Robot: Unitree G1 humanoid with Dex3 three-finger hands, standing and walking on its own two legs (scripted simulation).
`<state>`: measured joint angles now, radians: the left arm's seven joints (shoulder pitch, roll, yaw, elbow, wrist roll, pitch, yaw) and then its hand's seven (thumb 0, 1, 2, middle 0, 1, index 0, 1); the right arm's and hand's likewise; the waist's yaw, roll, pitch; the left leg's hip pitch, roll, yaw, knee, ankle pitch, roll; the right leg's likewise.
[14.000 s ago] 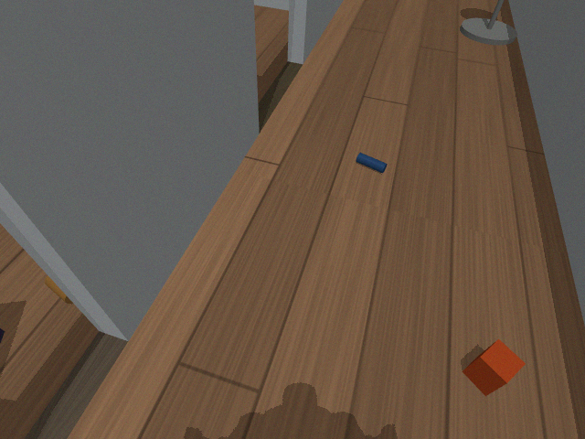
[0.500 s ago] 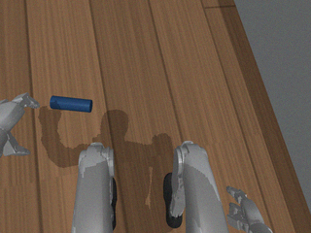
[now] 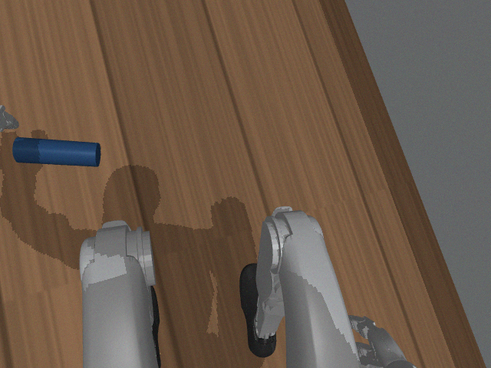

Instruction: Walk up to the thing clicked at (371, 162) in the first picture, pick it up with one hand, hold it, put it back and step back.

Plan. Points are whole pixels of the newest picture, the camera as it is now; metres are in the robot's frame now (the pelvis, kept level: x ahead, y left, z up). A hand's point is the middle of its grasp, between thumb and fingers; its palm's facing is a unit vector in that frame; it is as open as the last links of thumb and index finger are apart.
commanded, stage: rise first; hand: left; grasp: from above
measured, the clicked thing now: (59, 152) +0.50 +0.32 -0.33
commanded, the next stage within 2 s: none
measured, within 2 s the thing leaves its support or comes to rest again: neither
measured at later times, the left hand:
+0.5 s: hand out of the picture +0.43 +0.36 -0.18, palm faces -0.47 -0.04 -0.88, open 14.2 cm
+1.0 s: hand (3, 157) +0.45 +0.36 -0.20, palm faces -0.48 -0.05 -0.88, open 14.2 cm
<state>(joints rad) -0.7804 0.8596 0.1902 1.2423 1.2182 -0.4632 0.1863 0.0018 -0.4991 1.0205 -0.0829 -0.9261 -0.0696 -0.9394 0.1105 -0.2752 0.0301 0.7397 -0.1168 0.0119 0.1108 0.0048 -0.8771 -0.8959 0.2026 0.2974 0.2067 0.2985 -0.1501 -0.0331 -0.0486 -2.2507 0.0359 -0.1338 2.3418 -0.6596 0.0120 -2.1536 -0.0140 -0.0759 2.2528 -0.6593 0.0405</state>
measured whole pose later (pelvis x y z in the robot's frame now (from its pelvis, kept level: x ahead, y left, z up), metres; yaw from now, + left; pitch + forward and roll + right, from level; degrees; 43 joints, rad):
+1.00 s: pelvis +0.01 +0.00 -0.04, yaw -3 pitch +31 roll -11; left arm -0.89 0.98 0.19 1.40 1.37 -0.49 0.33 0.00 -0.52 1.00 -0.07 -0.99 -0.07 -0.99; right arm 0.09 -0.27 0.10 0.74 -0.19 0.04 0.13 0.00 -0.91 -0.90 0.20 0.30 0.21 0.30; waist -0.22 -0.07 0.01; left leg -2.35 0.03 -0.18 2.48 -0.69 0.01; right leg -2.24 0.01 -0.10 2.36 -0.68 0.05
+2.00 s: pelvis +0.01 +0.00 -0.04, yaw -3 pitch +31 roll -11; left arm -0.91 0.95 0.16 1.42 1.38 -0.44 0.36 0.00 -0.55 1.03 -0.08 -1.00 -0.07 -1.01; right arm 0.11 -0.27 0.12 0.74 -0.18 0.01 0.14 0.00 -0.91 -0.90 0.20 0.30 0.21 0.30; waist -0.23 -0.06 -0.01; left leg -2.35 0.03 -0.18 2.48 -0.68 0.01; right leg -2.24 0.00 -0.10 2.36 -0.67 0.05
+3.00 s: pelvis +0.01 +0.00 -0.04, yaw -2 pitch +32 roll -10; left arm -1.02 0.94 0.12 1.51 1.38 -0.30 0.39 0.00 -0.56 1.04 -0.08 -1.02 -0.07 -1.03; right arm 0.17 -0.28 0.16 0.71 -0.16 -0.01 0.13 0.00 -0.91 -0.90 0.20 0.30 0.21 0.30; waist -0.32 -0.03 0.02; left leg -2.37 0.03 -0.17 2.47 -0.67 0.00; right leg -2.27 0.01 -0.09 2.36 -0.65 0.05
